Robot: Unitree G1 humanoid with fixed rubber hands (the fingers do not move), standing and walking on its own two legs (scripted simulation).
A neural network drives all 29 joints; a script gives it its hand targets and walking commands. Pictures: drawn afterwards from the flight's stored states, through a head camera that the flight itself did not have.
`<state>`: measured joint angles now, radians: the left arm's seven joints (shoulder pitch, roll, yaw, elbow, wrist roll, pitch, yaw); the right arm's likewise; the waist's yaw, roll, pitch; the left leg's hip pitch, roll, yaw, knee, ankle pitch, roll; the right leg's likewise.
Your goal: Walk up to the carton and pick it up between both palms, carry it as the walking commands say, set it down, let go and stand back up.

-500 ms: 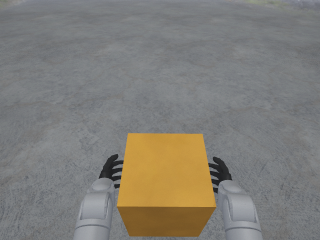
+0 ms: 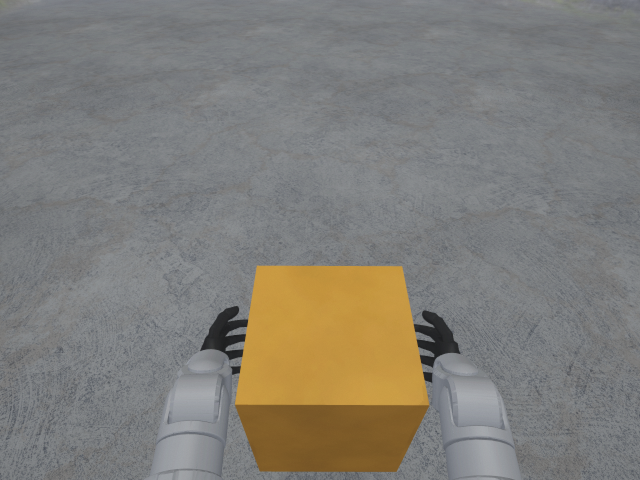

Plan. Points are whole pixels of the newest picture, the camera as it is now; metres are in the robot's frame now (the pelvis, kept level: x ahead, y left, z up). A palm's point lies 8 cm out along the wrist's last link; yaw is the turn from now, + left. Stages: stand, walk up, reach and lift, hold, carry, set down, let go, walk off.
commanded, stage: set down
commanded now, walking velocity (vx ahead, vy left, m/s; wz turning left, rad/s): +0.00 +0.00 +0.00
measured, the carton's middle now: (328, 371) +0.31 -0.04 -0.04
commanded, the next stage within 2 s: none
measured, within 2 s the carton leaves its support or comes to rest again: neither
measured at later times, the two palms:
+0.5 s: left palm (229, 379) +0.32 +0.10 -0.04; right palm (435, 382) +0.28 -0.19 -0.04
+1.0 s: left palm (240, 384) +0.36 +0.10 -0.12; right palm (421, 392) +0.31 -0.20 -0.12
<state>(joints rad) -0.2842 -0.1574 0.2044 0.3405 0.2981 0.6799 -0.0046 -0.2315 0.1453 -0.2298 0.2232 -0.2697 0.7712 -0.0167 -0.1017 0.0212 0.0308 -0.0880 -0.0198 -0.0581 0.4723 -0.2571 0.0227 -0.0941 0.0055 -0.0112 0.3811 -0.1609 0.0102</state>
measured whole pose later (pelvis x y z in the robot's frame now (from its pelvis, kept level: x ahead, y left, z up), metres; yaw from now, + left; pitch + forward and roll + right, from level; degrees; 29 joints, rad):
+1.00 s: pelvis -0.03 +0.00 -0.07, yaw +0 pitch +24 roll +0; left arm -0.61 -0.15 0.41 0.64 0.31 0.28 0.02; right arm -0.54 0.16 -0.49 0.49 -0.33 0.35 0.01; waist -0.09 0.06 -0.09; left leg -1.01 -0.06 -0.03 0.95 -0.35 0.02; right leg -1.04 -0.02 0.01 0.91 -0.28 0.02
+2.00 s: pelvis -0.06 +0.00 -0.22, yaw +0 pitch +44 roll -1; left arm -0.99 -0.03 0.37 0.78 0.22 0.30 0.09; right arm -0.86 0.03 -0.52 0.61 -0.20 0.35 -0.03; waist -0.09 0.06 -0.20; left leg -1.82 -0.08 -0.03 1.56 -0.51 0.01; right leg -1.85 0.01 0.04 1.51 -0.43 0.04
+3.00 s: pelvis -0.08 +0.00 -0.34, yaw +0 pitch +47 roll -2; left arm -1.38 0.15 0.26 0.93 0.13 0.29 0.12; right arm -1.21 -0.10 -0.50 0.70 -0.12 0.33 -0.08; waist -0.10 0.05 0.08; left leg -2.20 -0.10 -0.03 1.97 -0.58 -0.01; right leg -2.22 0.02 0.03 1.91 -0.50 0.05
